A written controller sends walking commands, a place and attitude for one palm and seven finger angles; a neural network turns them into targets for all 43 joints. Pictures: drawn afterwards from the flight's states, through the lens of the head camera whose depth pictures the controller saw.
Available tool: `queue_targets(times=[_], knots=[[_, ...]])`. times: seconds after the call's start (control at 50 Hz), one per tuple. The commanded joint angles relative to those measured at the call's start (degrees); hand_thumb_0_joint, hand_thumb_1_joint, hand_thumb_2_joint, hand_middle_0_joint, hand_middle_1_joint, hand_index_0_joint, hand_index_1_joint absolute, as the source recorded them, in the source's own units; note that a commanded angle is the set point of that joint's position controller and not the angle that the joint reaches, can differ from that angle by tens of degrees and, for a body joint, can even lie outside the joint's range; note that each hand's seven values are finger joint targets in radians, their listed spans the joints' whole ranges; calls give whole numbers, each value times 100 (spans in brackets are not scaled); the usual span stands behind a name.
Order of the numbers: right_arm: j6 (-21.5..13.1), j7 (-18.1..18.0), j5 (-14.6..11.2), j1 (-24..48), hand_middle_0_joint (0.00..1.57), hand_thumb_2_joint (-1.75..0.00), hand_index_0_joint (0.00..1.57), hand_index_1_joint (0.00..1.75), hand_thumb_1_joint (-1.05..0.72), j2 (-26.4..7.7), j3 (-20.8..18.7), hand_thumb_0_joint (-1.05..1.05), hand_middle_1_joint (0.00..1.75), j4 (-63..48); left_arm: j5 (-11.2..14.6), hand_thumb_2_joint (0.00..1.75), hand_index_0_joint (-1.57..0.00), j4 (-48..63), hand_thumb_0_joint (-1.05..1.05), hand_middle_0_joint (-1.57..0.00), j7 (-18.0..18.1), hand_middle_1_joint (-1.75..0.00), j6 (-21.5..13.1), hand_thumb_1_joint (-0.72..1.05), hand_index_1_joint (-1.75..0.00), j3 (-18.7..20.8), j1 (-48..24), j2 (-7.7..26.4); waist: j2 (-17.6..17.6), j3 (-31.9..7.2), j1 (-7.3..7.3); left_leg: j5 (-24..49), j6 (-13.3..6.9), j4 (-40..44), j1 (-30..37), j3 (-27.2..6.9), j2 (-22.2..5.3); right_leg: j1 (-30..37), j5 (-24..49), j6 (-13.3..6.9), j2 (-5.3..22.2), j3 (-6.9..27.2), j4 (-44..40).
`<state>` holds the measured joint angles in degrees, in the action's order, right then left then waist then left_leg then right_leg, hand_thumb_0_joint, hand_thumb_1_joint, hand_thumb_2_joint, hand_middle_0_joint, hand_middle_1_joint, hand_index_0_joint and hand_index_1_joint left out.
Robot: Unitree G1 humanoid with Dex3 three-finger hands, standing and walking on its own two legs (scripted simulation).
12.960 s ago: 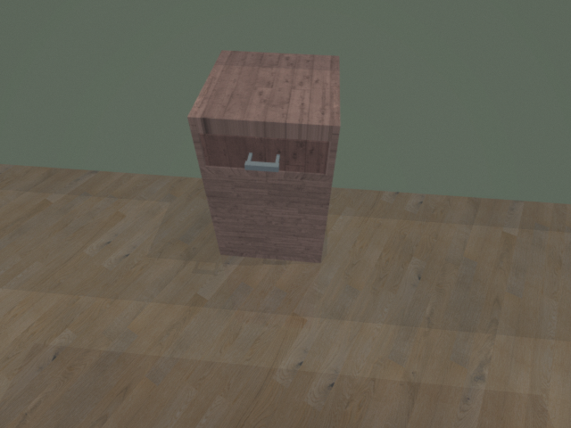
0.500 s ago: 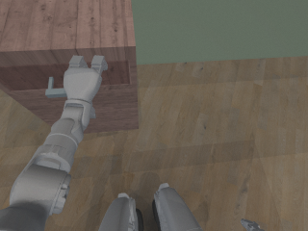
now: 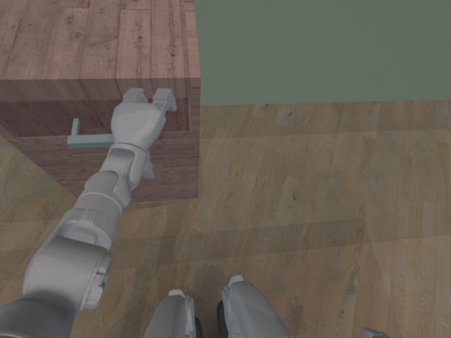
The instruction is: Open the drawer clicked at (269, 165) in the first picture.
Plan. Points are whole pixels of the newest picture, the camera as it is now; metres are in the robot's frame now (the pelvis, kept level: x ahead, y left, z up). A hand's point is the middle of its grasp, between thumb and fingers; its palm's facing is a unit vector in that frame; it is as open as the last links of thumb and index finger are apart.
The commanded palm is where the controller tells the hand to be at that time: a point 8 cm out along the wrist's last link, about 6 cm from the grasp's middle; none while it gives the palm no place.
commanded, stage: move the hooked fingers above the handle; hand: left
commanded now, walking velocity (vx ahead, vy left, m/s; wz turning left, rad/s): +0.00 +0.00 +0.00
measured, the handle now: (96, 132) +0.54 +0.21 -0.08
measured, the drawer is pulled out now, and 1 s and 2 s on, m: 0.00 0.00 0.00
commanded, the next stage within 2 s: lift the fingers back up to retry in 0.20 s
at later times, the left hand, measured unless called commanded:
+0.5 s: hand (158, 132) +0.49 +0.08 -0.01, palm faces -0.14 -0.24 -0.96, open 13.8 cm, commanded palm +0.48 +0.15 +0.03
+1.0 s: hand (132, 128) +0.49 +0.12 +0.00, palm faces -0.16 -0.12 -0.98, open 13.8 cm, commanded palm +0.48 +0.16 +0.03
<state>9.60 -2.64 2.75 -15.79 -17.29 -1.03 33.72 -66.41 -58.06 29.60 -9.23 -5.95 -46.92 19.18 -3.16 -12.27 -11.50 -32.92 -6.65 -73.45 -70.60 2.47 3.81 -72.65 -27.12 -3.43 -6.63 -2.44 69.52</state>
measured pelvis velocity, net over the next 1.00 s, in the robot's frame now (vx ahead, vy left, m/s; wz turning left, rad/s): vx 0.01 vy -0.02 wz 0.03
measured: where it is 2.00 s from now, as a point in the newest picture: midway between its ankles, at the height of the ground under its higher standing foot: outside the picture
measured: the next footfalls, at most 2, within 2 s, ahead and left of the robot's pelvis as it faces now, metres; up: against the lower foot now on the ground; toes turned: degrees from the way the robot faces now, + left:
none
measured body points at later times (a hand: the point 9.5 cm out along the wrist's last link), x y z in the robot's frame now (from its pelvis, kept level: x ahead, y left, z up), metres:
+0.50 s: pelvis +0.01 +0.00 +0.01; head +0.14 +0.02 +0.44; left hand +0.49 +0.09 +0.04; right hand +0.05 -0.30 -0.09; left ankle +0.00 +0.05 -0.62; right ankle +0.04 -0.09 -0.62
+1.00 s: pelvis +0.01 -0.02 +0.02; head +0.13 +0.00 +0.45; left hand +0.50 +0.13 +0.06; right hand +0.04 -0.29 -0.09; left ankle +0.00 +0.05 -0.62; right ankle +0.04 -0.09 -0.62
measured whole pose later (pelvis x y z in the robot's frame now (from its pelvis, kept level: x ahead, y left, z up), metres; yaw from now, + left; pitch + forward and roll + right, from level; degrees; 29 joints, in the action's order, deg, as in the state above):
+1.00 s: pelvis +0.01 -0.02 +0.02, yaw +2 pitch +28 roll -3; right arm 5.3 -1.4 2.1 -18.1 -14.5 -0.3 38.7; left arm -62.3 -64.4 18.7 -8.5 -8.1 -50.3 21.6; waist -3.1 -13.3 -10.5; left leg -30.7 -4.7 -67.8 -64.6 -0.6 3.9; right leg -65.7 -25.3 -5.0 -6.5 -4.6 63.0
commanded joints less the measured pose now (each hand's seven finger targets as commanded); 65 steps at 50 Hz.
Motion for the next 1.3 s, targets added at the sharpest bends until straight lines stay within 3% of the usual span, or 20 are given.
queue_targets(times=[0.0,0.04,0.1,0.14,0.22,0.28,0.38,0.42,0.44,0.52,0.62,0.68,0.72,0.82,0.94,1.02,1.1,1.18,1.24,1.28], knots=[[23,-61,-115,-130,20,-90,20,30,-90,-518,12,0,30,-562,19,30,-30,1343,0,-30,1381,-120,1076,-50,-120,956,-2438,2804,-215,-3391,764,2435,433,1097,1242,-505,-126,2849,1840,-35,316,676,-758],[-44,-42,-171,-210,20,-90,20,30,-90,-543,-21,0,30,-392,69,30,-30,1244,0,-30,1508,-120,1481,-50,-120,1135,-2589,2965,-352,-4142,768,2596,514,1286,1905,-678,-241,3130,2007,55,343,506,-833],[-141,-65,-263,-540,20,-90,20,30,-90,-654,-109,0,30,-119,499,30,-30,872,0,-30,970,-120,1832,-50,-120,1228,-2852,3110,139,-4413,363,2375,369,1437,2201,-616,-263,3692,2112,269,360,477,-1258],[-281,-67,-296,-894,20,-90,20,30,-90,-702,-211,0,30,97,796,30,-30,424,0,-30,240,-120,1803,-50,-120,618,-2900,2245,278,-4232,-72,2235,304,1478,2546,-704,-305,3430,2017,344,358,392,-1482],[-624,34,-289,-935,20,-90,20,30,-90,-580,-310,0,30,481,1189,30,-30,441,0,-30,-1212,-120,1188,-50,-120,-2057,-3273,-1074,148,-2475,-860,1617,284,1597,3308,-992,-447,1533,1054,313,371,203,-1879],[-697,140,-186,-903,20,-90,20,30,-90,-631,-315,0,30,783,1188,30,-30,77,0,-30,-1568,-120,731,-50,-120,-2273,-3183,-1433,-360,-1199,-796,1237,432,1742,3284,-1299,-460,484,706,142,367,46,-1749],[-442,93,-20,-1112,20,-90,20,30,-90,-654,-317,0,30,512,612,30,-30,671,0,-30,-1265,-120,-279,-50,-120,73,-3312,1352,-1177,-2365,-14,2826,601,1131,3115,-1054,-312,777,1210,-126,264,134,-1016],[-276,78,71,-988,20,-90,20,30,-90,-595,-199,0,30,251,374,30,-30,618,0,-30,-654,-120,-272,-50,-120,1199,-2798,2563,-1171,-2613,469,3076,594,974,2366,-821,-235,1359,1433,-166,214,172,-733],[-144,83,67,-854,20,-90,20,30,-90,-514,-121,0,30,-25,310,30,-30,564,0,-30,-349,-120,-83,-50,-120,1354,-2309,2668,-877,-2568,603,3087,550,982,1929,-733,-188,1778,1624,-146,205,230,-682],[38,110,30,-410,20,-90,20,30,-90,-416,-149,0,30,-536,97,30,-30,1050,0,-30,877,-120,588,-50,-120,1046,-1997,2143,124,-3032,628,2964,395,916,1274,-548,-171,2660,2306,-37,272,509,-633],[-111,194,-7,-540,20,-90,20,30,-90,-506,-267,0,30,-132,-103,30,-30,952,0,-30,1495,-120,1535,-50,-120,949,-2730,1977,-83,-3964,428,2900,472,1133,2223,-799,-378,2720,2267,136,322,391,-803],[-253,221,-131,-881,20,-90,20,30,-90,-643,-364,0,30,151,348,30,-30,555,0,-30,855,-120,1862,-50,-120,462,-3060,1515,34,-4020,-10,2608,435,1346,2745,-816,-392,2834,2068,270,316,321,-1254],[-375,214,-171,-998,20,-90,20,30,-90,-645,-409,0,30,328,776,30,-30,521,0,-30,121,-120,1820,-50,-120,-517,-3454,452,78,-3719,-454,2326,366,1450,3147,-855,-400,2531,1795,295,320,302,-1583],[-549,73,-169,-1054,20,-90,20,30,-90,-607,-309,0,30,548,921,30,-30,394,0,-30,-1150,-120,956,-50,-120,-1227,-3263,-58,-229,-2208,-526,1667,315,1568,3034,-878,-341,1626,1038,153,322,259,-1782],[-404,66,-6,-983,20,-90,20,30,-90,-521,-158,0,30,258,244,30,-30,149,0,-30,-793,-120,-185,-50,-120,386,-2147,1664,-510,-1830,254,2033,334,1144,1686,-689,-241,1640,1216,-88,224,363,-1133],[-236,194,97,-695,20,-90,20,30,-90,-491,-161,0,30,-161,2,30,-30,330,0,-30,413,-120,240,-50,-120,1343,-1231,2378,-310,-2550,849,2499,365,1010,982,-462,-170,2603,1996,-87,228,608,-802],[-276,287,51,-733,20,-90,20,30,-90,-566,-311,0,30,-91,-151,30,-30,605,0,-30,1221,-120,899,-50,-120,1092,-2232,2172,14,-3091,455,2306,349,1035,1174,-416,-216,2938,2109,79,272,688,-982],[-381,250,-82,-938,20,-90,20,30,-90,-665,-412,0,30,102,197,30,-30,1093,0,-30,822,-120,1128,-50,-120,803,-3204,2093,-252,-4223,103,2464,353,1202,2348,-563,-269,3143,2202,215,317,539,-1223],[-416,116,-142,-1028,20,-90,20,30,-90,-722,-386,0,30,264,430,30,-30,896,0,-30,183,-120,980,-50,-120,746,-2942,2266,-157,-4051,2,2404,312,1260,2695,-589,-251,3040,2061,232,302,502,-1416],[-487,70,-148,-1051,20,-90,20,30,-90,-658,-361,0,30,387,521,30,-30,751,0,-30,-188,-120,808,-50,-120,-26,-2945,1389,-267,-3319,-193,2135,304,1337,2738,-642,-253,2515,1687,209,299,430,-1566]])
